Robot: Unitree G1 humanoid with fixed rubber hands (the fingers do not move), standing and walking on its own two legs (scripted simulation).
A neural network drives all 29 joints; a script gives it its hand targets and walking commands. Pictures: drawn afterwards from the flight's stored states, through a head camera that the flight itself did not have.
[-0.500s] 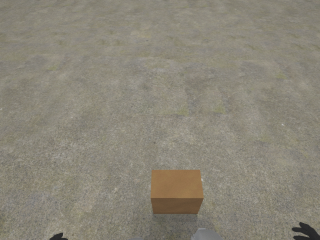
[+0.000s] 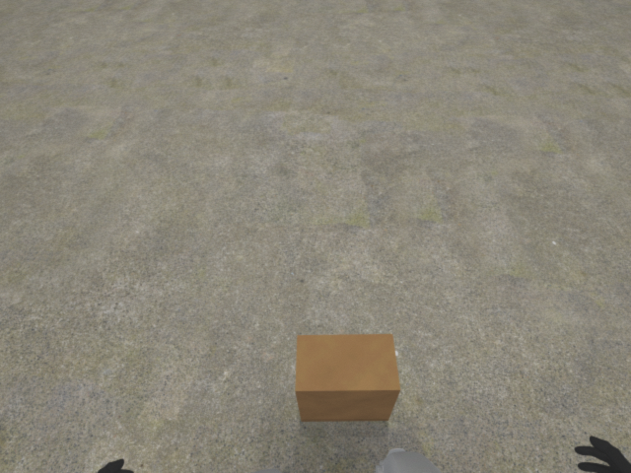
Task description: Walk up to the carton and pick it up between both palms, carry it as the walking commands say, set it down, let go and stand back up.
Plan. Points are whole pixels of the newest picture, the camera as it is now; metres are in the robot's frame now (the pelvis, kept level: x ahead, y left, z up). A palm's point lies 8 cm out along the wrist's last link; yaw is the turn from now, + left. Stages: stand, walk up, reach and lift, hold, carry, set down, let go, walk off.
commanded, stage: walk up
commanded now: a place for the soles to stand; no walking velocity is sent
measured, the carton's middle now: (344, 379) +0.45 -0.03 -0.60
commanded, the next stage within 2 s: reach and lift in 1.94 s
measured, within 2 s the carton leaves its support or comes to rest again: neither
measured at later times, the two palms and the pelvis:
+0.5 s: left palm out of the picture +0.08 +0.32 -0.09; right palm out of the picture +0.10 -0.33 -0.07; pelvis -0.01 +0.00 +0.00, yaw +0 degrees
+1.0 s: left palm out of the picture +0.09 +0.31 -0.09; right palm out of the picture +0.10 -0.34 -0.08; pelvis +0.00 -0.01 +0.00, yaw -1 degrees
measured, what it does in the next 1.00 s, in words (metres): stands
